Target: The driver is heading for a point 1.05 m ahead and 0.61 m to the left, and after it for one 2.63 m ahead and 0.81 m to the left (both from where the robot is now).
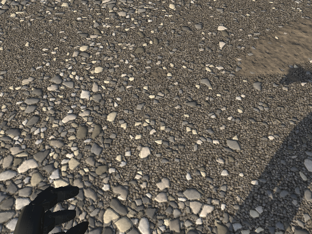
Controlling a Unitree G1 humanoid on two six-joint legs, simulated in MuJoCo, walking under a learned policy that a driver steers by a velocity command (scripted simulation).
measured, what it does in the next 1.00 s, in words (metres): walks ahead, turning left: left foot, then right foot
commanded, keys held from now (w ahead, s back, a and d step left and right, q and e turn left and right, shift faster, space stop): w+q+shift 0.24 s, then q+shift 0.60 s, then shift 0.16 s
